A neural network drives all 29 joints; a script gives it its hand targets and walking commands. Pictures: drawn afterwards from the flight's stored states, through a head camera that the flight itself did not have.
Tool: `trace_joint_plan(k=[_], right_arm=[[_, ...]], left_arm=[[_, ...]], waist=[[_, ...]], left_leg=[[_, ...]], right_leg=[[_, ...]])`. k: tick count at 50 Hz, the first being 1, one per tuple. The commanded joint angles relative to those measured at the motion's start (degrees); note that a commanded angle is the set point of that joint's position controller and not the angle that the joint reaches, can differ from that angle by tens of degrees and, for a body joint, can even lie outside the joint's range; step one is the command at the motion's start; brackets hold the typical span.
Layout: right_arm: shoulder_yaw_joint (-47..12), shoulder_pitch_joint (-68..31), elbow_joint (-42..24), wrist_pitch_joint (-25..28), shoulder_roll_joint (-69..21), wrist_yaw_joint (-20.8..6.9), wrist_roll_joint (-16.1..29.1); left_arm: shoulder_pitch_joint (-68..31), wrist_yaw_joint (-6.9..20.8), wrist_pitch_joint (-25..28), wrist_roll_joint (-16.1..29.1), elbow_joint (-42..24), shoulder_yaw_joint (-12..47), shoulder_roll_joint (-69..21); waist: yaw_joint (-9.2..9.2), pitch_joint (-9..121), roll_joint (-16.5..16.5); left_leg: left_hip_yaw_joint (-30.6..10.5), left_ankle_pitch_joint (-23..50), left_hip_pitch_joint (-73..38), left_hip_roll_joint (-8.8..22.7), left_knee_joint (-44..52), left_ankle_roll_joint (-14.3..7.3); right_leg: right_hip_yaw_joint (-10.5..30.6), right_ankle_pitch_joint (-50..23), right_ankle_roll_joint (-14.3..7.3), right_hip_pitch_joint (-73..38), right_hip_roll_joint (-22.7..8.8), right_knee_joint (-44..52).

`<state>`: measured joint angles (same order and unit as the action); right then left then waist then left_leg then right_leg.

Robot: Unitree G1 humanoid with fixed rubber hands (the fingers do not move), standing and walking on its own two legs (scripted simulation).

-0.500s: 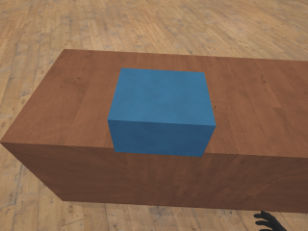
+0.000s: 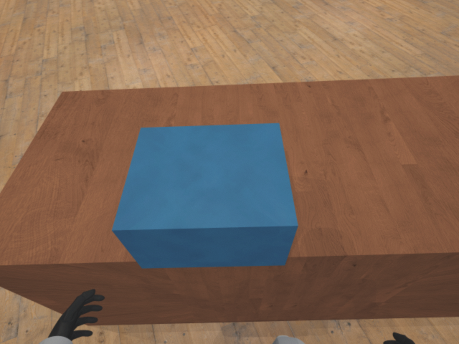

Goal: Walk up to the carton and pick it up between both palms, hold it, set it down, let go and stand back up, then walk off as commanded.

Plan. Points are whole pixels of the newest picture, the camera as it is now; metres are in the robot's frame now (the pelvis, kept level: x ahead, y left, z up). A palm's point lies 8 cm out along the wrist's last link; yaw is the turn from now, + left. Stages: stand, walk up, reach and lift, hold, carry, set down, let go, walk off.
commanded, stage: walk up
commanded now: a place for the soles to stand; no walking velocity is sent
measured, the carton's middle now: (211, 195) +0.41 +0.04 -0.01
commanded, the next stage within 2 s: none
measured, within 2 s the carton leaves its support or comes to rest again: neither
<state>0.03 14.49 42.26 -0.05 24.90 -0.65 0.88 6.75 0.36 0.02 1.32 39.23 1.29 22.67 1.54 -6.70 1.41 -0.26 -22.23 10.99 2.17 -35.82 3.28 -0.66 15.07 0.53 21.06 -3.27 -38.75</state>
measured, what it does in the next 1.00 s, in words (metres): lifts its right foot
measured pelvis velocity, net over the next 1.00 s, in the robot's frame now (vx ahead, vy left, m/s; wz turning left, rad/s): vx -0.05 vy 0.06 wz -0.03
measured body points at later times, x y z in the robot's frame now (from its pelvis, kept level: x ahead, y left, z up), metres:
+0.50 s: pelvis +0.00 +0.00 +0.02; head +0.02 +0.00 +0.47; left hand +0.10 +0.31 -0.10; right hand +0.09 -0.31 -0.10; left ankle -0.03 +0.16 -0.72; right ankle +0.06 -0.13 -0.72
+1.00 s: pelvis -0.05 +0.06 +0.01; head +0.00 +0.07 +0.46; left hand +0.05 +0.39 -0.11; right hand +0.02 -0.25 -0.10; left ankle -0.04 +0.16 -0.72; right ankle -0.06 -0.06 -0.71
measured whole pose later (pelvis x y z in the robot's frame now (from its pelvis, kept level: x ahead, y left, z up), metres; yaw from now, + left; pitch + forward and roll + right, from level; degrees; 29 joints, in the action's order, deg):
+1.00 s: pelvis -0.05 +0.06 +0.01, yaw -2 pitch -2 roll +0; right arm 2.4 10.6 50.5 -1.9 21.3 -0.5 -1.1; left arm 10.3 -2.1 -2.0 -0.2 53.6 -3.3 24.1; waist 1.4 -7.3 -1.3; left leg 4.2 -16.1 11.9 -0.5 -30.1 -2.4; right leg 1.4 25.4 0.1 14.5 0.4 -38.9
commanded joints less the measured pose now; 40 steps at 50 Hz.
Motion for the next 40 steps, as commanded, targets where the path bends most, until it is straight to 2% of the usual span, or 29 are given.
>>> trace_joint_plan(k=[1, 4, 5, 6, 7, 10, 11, 12, 14, 15, 16, 17, 18, 19, 22, 24, 26, 27, 28, 31, 32, 33, 34, 35, 36, 37, 38, 39, 40], right_arm=[[3.60, -0.31, -0.52, 1.50, 10.49, 0.49, 0.26], [3.53, -2.00, 2.05, 1.31, 10.49, 0.38, 0.24], [3.47, -3.40, 3.05, 1.36, 10.37, 0.33, 0.13], [3.37, -3.48, 3.70, 1.47, 9.92, 0.25, 0.13], [3.43, -4.92, 4.60, 1.41, 9.98, 0.27, 0.17], [3.35, -5.78, 7.07, 1.84, 9.63, 0.13, 0.19], [3.41, -5.77, 8.18, 1.83, 10.33, 0.33, 0.23], [3.33, -6.06, 8.96, 1.91, 9.21, 0.17, 0.29], [3.31, -6.65, 10.53, 1.80, 9.02, 0.28, 0.26], [3.58, -6.99, 11.19, 1.63, 9.41, 0.35, 0.13], [3.40, -7.08, 11.71, 1.72, 9.00, 0.35, 0.36], [3.14, -7.94, 12.26, 1.82, 8.90, 0.46, 0.38], [3.38, -7.53, 12.71, 1.88, 8.72, 0.54, 0.46], [3.41, -7.62, 13.45, 1.92, 9.03, 0.63, 0.56], [3.63, -8.63, 14.52, 2.10, 8.37, 0.63, 0.13], [3.56, -9.16, 15.46, 2.17, 8.28, 0.73, 0.27], [3.65, -8.47, 16.20, 2.17, 8.02, 0.88, 0.17], [5.51, -8.81, 15.41, 0.87, 12.05, 0.50, -0.76], [5.81, -8.10, 14.55, 0.25, 11.55, 0.36, -0.95], [5.73, -5.64, 13.14, -1.15, 9.03, 0.33, -1.27], [5.93, -4.92, 12.81, -1.57, 8.35, 0.29, -1.65], [6.06, -4.56, 12.11, -1.97, 8.12, 0.20, -1.92], [5.91, -2.45, 11.54, -2.45, 7.55, -0.15, -2.36], [5.99, -1.01, 11.39, -2.46, 7.36, -0.54, -2.37], [6.36, 0.36, 10.81, -2.54, 7.34, -0.72, -2.43], [7.05, 2.20, 10.55, -2.63, 8.98, -1.08, -2.62], [7.68, 2.26, 9.89, -2.55, 10.86, -1.47, -3.07], [8.66, -0.16, 8.08, -2.09, 16.00, -1.51, -3.22], [8.61, -5.57, 5.43, -1.69, 17.64, -1.14, -3.04]], left_arm=[[-1.60, -0.93, 1.07, 0.37, -0.93, -4.22, 12.73], [-3.51, -0.74, 0.89, 0.46, 1.66, -4.14, 12.21], [-3.82, -0.64, 0.96, 0.36, 2.65, -4.05, 12.17], [-3.55, -0.61, 0.97, 0.41, 3.61, -4.09, 11.57], [-3.83, -0.50, 1.02, 0.24, 5.16, -4.04, 11.68], [-4.62, -0.40, 1.32, 0.36, 7.72, -4.06, 10.72], [-4.82, -0.35, 1.42, 0.25, 8.54, -4.13, 11.20], [-4.34, -0.50, 1.44, 0.30, 9.51, -4.18, 10.93], [-5.09, -0.49, 1.40, 0.24, 11.08, -3.98, 10.29], [-4.96, -0.46, 1.37, 0.15, 12.21, -3.96, 10.63], [-5.38, -0.42, 1.52, 0.07, 12.60, -4.25, 10.49], [-5.26, -0.49, 1.51, 0.08, 13.53, -4.14, 10.12], [-4.90, -0.43, 1.60, 0.02, 14.38, -4.19, 10.31], [-4.99, -0.57, 1.70, -0.06, 15.17, -4.23, 10.41], [-4.68, -0.70, 1.90, -0.11, 17.16, -4.19, 9.74], [-4.25, -0.82, 1.93, -0.18, 18.06, -4.34, 9.31], [-4.54, -0.83, 2.05, -0.29, 18.84, -4.43, 9.16], [-2.78, -1.81, 1.84, -0.34, 18.77, -5.88, 13.21], [0.15, -2.22, 1.81, -0.45, 18.90, -6.32, 14.69], [1.56, -3.27, 0.95, -1.14, 17.71, -7.17, 15.72], [2.37, -3.48, 0.60, -1.32, 17.05, -7.48, 15.73], [1.01, -3.64, 0.23, -1.60, 15.90, -7.62, 16.41], [-1.26, -3.78, -0.28, -2.43, 14.16, -7.60, 15.79], [-3.04, -3.83, -0.69, -2.52, 13.11, -7.44, 14.97], [-3.97, -3.80, -0.98, -2.63, 12.21, -7.32, 14.94], [-5.51, -3.70, -1.31, -2.86, 11.18, -7.29, 15.09], [-3.58, -3.55, -1.53, -2.67, 11.03, -6.77, 13.00], [-3.11, -3.53, -1.40, -1.91, 10.19, -6.18, 10.85], [-3.32, -4.74, -1.83, -0.99, 8.76, -6.69, 10.88]], waist=[[-1.04, 11.32, -4.93], [-1.32, 10.52, -3.70], [-1.61, 10.20, -4.17], [-1.87, 10.09, -3.24], [-2.14, 9.37, -4.02], [-1.68, 9.11, -1.36], [-1.59, 9.76, -3.10], [-1.58, 10.02, -1.17], [-1.71, 8.46, -0.78], [-1.72, 7.80, -1.74], [-1.79, 8.03, -0.31], [-2.14, 6.93, -1.34], [-1.40, 7.66, -0.88], [-1.67, 7.98, -2.17], [-1.54, 8.47, -0.15], [-1.89, 8.30, -1.28], [-1.93, 7.15, -0.75], [-1.68, 4.54, 0.13], [-1.85, 8.53, -1.21], [-2.33, 10.84, -7.18], [-2.53, 11.55, -8.73], [-2.44, 10.45, -12.59], [-1.74, 10.08, -13.96], [-0.69, 9.08, -13.49], [0.23, 8.98, -13.32], [1.74, 8.79, -14.11], [1.84, 8.18, -7.22], [1.94, 6.21, 7.60], [2.38, 5.33, 10.41]], left_leg=[[-3.03, 17.33, -1.49, 4.70, 7.20, -4.32], [-2.75, 15.45, -1.52, 5.29, 10.53, -4.55], [-3.53, 15.44, -1.25, 5.67, 11.38, -4.58], [-2.96, 14.17, -0.69, 5.75, 12.78, -4.78], [-2.96, 14.23, -1.03, 5.78, 13.08, -4.76], [-3.04, 15.03, -1.70, 6.20, 15.41, -4.64], [-2.91, 16.53, -2.56, 6.45, 15.27, -4.93], [-2.36, 16.32, -3.11, 6.60, 16.50, -4.80], [-2.00, 13.89, -2.24, 6.22, 17.42, -4.75], [-1.98, 14.39, -3.00, 6.28, 17.84, -4.57], [-2.37, 13.97, -2.50, 6.53, 18.59, -4.32], [-2.06, 11.52, -0.89, 6.32, 18.74, -4.67], [-1.71, 11.21, -3.14, 6.18, 18.73, -4.63], [-2.66, 12.04, -3.47, 6.47, 19.32, -4.98], [-2.04, 13.17, -4.20, 6.40, 19.90, -4.62], [-2.09, 10.82, -4.51, 6.54, 20.82, -4.71], [-2.45, 12.18, -3.90, 6.43, 21.10, -4.48], [0.13, 17.86, -0.85, 4.92, 14.76, -4.85], [0.56, 18.81, -1.88, 3.91, 11.04, -4.82], [0.46, 12.75, 0.30, 0.74, 3.12, -3.74], [0.73, 6.45, 1.75, -0.60, 0.20, -3.66], [0.25, -1.69, 2.34, -1.40, -4.52, -3.76], [-0.88, -6.38, 2.53, -1.39, -7.42, -4.29], [-1.67, -6.78, 2.72, -1.04, -5.60, -4.75], [-0.32, -3.61, 0.66, -1.18, -1.88, -5.10], [-0.32, 1.07, -2.85, -0.67, 2.97, -5.52], [-4.09, 2.43, -6.04, 1.76, 12.39, -6.56], [-21.35, 1.76, -2.05, 15.04, 25.16, -9.43], [-22.52, -4.23, 10.78, 17.59, 26.66, -14.32]], right_leg=[[6.34, -22.18, -4.34, -10.32, -6.58, 8.85], [5.90, -15.78, -3.72, -10.52, -5.94, 11.26], [5.14, -15.04, -3.34, -11.02, -5.69, 11.93], [5.75, -14.26, -3.44, -11.95, -5.74, 12.59], [5.90, -13.71, -3.15, -11.32, -5.77, 13.38], [4.84, -14.85, -2.57, -12.51, -5.09, 14.80], [4.06, -16.73, -2.46, -13.06, -5.14, 14.92], [4.58, -16.21, -2.27, -13.46, -5.11, 15.59], [4.79, -13.73, -1.96, -13.39, -5.14, 16.97], [4.97, -13.43, -2.14, -12.76, -5.07, 17.74], [4.53, -12.58, -1.91, -13.42, -4.91, 18.42], [4.93, -11.94, -1.59, -13.80, -4.85, 18.91], [5.38, -11.20, -1.93, -12.27, -5.23, 19.93], [5.28, -11.70, -2.06, -12.90, -5.09, 19.59], [4.82, -12.64, -1.38, -13.42, -4.68, 20.39], [4.70, -11.17, -1.46, -13.82, -4.20, 21.33], [5.16, -11.55, -1.57, -13.71, -4.48, 21.74], [6.21, -21.10, -2.63, -12.10, -5.54, 19.15], [8.32, -25.14, -4.69, -13.45, -8.28, 18.78], [12.91, -24.10, -9.40, -13.61, -13.10, 19.99], [14.57, -21.76, -10.99, -13.93, -15.17, 20.58], [15.54, -17.15, -12.91, -9.82, -16.70, 21.31], [15.05, -11.59, -14.19, -7.02, -17.11, 21.34], [13.45, -8.58, -14.08, -6.02, -16.19, 20.01], [11.36, -5.99, -12.77, -3.10, -15.21, 18.86], [9.32, -1.23, -9.82, 0.69, -13.54, 16.93], [6.01, 4.75, -6.39, 4.39, -9.45, 11.87], [-1.85, 11.33, -2.09, 8.16, 0.46, -2.89], [2.94, 20.73, -1.74, 3.07, 4.36, -13.75]])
